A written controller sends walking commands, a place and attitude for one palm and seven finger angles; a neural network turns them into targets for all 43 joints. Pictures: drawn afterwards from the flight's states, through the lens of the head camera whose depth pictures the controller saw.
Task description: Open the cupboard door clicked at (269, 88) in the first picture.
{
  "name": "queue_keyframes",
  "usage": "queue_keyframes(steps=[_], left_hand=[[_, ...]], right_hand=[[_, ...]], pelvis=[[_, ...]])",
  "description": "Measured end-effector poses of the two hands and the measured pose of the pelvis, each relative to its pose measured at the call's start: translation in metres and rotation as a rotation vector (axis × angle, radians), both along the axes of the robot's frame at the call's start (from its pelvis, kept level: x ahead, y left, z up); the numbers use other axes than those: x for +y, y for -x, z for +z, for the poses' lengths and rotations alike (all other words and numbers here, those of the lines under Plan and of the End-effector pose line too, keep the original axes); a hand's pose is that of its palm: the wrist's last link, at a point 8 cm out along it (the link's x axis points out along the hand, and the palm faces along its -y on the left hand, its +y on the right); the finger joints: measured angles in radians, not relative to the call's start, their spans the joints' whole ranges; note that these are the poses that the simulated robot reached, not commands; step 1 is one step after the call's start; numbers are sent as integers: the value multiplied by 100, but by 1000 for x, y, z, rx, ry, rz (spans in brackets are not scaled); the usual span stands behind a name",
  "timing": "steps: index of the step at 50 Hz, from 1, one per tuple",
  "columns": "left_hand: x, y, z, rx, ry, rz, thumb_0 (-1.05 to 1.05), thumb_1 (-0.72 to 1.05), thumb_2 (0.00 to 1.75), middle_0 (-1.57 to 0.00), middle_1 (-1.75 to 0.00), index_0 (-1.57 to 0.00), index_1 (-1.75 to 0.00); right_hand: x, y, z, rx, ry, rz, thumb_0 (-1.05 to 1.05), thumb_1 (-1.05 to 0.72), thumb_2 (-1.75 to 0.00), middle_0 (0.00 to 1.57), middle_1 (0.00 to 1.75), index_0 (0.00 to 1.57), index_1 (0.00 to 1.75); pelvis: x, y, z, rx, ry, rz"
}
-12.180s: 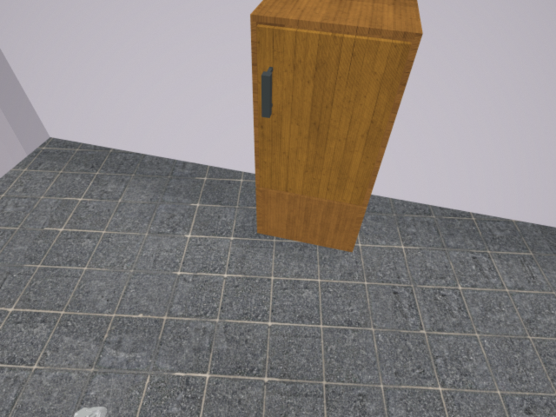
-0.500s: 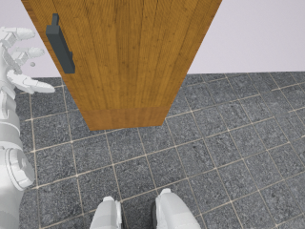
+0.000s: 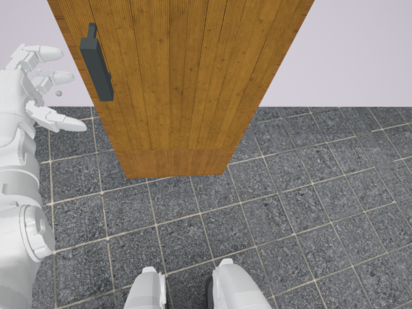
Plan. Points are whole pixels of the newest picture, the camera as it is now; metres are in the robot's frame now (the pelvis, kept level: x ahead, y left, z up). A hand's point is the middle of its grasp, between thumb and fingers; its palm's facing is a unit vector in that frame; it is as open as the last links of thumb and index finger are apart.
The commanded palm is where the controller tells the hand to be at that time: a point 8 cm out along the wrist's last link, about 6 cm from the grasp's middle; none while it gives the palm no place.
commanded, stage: move the hooked fingers beside the handle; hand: left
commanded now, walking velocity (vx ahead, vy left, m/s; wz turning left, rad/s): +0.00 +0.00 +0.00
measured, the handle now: (100, 64) +0.56 +0.17 +0.07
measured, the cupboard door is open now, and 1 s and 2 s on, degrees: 0 0 0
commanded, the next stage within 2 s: slide the fingers in behind the handle in 0.16 s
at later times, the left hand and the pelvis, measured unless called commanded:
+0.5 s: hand (67, 94) +0.49 +0.22 +0.06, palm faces +0.01 -1.00 +0.01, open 14.0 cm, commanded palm +0.47 +0.26 +0.06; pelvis +0.00 +0.00 +0.00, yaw +0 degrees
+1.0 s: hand (89, 93) +0.50 +0.19 +0.06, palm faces +0.02 -1.00 +0.00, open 14.0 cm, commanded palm +0.47 +0.23 +0.06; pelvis +0.00 -0.01 +0.00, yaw +0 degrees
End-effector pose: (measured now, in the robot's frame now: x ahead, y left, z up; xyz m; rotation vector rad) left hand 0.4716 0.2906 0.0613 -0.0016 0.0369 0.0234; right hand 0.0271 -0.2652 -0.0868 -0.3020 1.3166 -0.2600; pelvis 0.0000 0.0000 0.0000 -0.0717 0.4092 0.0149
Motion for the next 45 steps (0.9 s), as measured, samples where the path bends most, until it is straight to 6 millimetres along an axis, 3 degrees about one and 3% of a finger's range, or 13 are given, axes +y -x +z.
queue_keyframes(steps=[15, 29, 45], left_hand=[[7, 7, 1, -1, -5, 2, -2, -50, 30, -30, -120, -30, -120], [-22, 0, -2, -14, 7, -9, -2, -50, 30, -30, -120, -30, -120], [-42, -5, -4, -5, 0, -3, -2, -50, 30, -30, -120, -30, -120]], right_hand=[[5, 15, -1, 40, -9, -13, 0, -90, -89, 20, 30, 20, 30], [4, 14, -1, 24, -13, -17, 1, -90, -89, 20, 30, 20, 30], [3, 12, -7, 28, -41, -15, 1, -90, -89, 20, 30, 20, 30]], pelvis=[[1, 1, 1, -5, 3, 3], [2, 2, 0, -7, -1, 1], [-4, 0, -1, -3, -9, 2]])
